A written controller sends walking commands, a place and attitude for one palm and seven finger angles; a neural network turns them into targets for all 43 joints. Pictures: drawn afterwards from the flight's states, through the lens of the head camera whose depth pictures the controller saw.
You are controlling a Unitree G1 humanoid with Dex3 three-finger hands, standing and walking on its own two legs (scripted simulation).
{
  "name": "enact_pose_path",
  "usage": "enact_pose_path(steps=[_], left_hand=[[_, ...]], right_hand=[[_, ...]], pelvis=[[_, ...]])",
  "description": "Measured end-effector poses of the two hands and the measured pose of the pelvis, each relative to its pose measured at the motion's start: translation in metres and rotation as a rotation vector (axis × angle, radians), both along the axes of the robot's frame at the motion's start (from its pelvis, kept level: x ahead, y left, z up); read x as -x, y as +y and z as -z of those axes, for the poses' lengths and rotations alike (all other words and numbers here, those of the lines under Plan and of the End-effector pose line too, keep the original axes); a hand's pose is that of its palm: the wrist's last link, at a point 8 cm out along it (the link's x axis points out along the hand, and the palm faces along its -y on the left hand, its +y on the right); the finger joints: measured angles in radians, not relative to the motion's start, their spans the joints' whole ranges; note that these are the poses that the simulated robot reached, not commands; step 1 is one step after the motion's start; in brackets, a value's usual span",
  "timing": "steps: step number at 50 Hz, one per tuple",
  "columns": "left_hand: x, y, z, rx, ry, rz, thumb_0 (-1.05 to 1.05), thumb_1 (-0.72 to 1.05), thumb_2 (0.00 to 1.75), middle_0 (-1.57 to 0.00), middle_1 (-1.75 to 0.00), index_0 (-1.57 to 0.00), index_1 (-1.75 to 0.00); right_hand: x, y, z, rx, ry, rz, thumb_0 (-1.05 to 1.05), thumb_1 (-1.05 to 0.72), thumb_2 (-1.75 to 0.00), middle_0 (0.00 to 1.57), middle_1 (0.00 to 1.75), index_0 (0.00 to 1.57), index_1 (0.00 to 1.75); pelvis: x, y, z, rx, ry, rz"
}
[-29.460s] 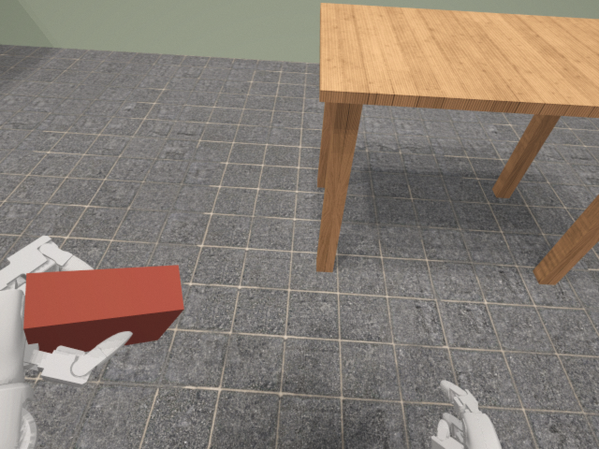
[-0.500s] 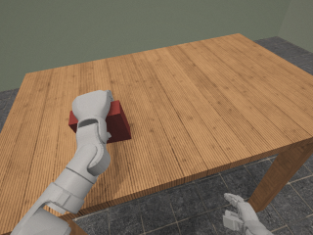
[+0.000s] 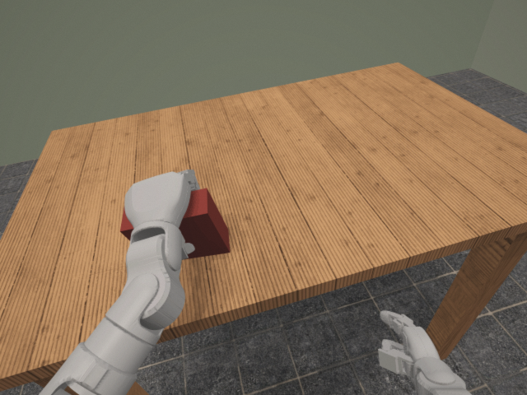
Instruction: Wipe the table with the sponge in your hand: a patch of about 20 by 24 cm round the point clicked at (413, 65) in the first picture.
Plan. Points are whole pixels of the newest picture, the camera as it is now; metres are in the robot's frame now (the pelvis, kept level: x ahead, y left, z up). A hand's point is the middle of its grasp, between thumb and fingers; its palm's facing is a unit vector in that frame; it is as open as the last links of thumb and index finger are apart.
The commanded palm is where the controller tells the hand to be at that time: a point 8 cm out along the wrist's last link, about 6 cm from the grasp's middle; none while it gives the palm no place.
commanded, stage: wipe back along the third lane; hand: left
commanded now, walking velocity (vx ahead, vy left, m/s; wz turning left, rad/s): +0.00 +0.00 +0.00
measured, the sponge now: (185, 236) +0.33 +0.18 +0.09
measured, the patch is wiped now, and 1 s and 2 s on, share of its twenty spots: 1.00 1.00 1.00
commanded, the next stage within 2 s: slide back across to the middle lane in 0.16 s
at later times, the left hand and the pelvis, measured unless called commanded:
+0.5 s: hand (170, 234) +0.28 +0.17 +0.15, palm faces +0.23 -0.27 -0.93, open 9.2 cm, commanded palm +0.24 +0.19 +0.19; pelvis -0.01 -0.01 +0.00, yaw -2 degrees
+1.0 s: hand (124, 242) +0.26 +0.23 +0.16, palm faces +0.19 -0.21 -0.96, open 9.2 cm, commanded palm +0.22 +0.24 +0.21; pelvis -0.02 -0.01 +0.00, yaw -1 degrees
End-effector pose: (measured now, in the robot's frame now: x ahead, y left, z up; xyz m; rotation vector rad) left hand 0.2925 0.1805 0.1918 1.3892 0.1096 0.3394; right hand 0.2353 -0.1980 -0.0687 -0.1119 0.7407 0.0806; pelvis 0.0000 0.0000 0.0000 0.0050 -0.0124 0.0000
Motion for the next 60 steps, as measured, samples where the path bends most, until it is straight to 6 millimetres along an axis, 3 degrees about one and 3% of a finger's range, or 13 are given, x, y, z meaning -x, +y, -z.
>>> enact_pose_path(steps=[17, 35, 54, 60], left_hand=[[0.032, -0.009, -0.001, 0.077, -0.058, 0.027, 0.03, -0.43, 1.09, -0.71, -1.54, -0.81, -1.44], [0.052, 0.025, -0.011, 0.145, -0.063, -0.035, -0.01, -0.46, 1.09, -0.75, -1.49, -0.84, -1.40], [0.064, 0.058, -0.013, 0.075, 0.003, -0.092, -0.02, -0.47, 1.09, -0.77, -1.47, -0.86, -1.38], [0.056, 0.063, -0.010, 0.033, 0.034, -0.104, -0.02, -0.47, 1.09, -0.78, -1.47, -0.86, -1.38]], right_hand=[[0.010, -0.008, 0.000, -0.011, 0.002, 0.007, 0.01, -0.90, -0.90, 0.20, 0.29, 0.20, 0.30], [0.031, -0.029, 0.002, 0.058, 0.000, 0.071, 0.01, -0.90, -0.90, 0.20, 0.29, 0.20, 0.30], [0.019, -0.003, -0.002, 0.056, -0.057, 0.010, 0.01, -0.90, -0.90, 0.20, 0.29, 0.20, 0.30], [0.015, 0.002, -0.003, 0.071, -0.059, -0.007, 0.01, -0.90, -0.90, 0.20, 0.29, 0.20, 0.30]], pelvis=[[0.006, -0.010, 0.001, -0.004, -0.021, 0.015], [0.014, -0.011, 0.001, -0.006, -0.044, 0.031], [0.019, -0.005, -0.001, -0.005, -0.048, 0.012], [0.021, -0.003, -0.002, -0.005, -0.046, -0.001]])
